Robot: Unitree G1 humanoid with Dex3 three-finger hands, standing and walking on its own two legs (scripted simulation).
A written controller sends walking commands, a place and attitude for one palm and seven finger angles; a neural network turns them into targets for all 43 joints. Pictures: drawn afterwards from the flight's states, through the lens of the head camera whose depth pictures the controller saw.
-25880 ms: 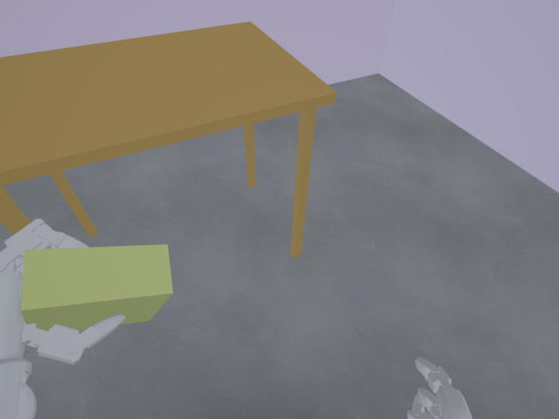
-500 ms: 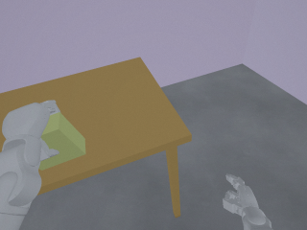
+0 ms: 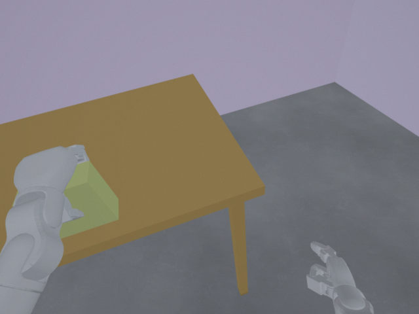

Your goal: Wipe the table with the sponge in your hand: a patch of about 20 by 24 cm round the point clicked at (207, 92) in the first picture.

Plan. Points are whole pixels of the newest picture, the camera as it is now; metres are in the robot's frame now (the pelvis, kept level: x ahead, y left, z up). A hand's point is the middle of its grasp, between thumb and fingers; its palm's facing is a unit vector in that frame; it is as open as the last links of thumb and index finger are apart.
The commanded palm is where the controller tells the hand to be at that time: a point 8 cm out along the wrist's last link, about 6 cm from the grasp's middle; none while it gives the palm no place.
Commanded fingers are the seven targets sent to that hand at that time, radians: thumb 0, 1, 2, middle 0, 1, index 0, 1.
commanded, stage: move the sponge above the wiping area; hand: left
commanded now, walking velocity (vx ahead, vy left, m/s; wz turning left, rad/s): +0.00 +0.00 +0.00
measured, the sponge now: (78, 207) +0.26 +0.31 +0.09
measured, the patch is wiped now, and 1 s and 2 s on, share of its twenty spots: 0.00 0.00 0.00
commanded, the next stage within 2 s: none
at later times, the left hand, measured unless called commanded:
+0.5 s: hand (66, 195) +0.26 +0.31 +0.13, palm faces +0.01 -0.03 -1.00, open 9.9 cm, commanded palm +0.23 +0.32 +0.21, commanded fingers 0.00 0.10 1.30 -1.20 -1.60 -1.20 -1.60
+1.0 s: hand (61, 201) +0.25 +0.31 +0.13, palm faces +0.00 -0.03 -1.00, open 9.9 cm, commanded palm +0.22 +0.33 +0.22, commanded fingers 0.00 0.10 1.30 -1.20 -1.60 -1.20 -1.60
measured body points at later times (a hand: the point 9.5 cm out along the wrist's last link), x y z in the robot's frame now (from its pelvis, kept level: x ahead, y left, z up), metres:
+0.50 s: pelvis +0.00 -0.01 +0.00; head -0.01 -0.06 +0.45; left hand +0.25 +0.31 +0.19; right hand +0.24 -0.22 -0.10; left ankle +0.03 +0.10 -0.74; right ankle -0.01 -0.10 -0.74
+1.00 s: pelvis -0.01 +0.00 +0.00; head -0.02 -0.05 +0.45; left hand +0.24 +0.31 +0.19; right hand +0.24 -0.21 -0.09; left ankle +0.03 +0.10 -0.74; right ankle -0.01 -0.10 -0.74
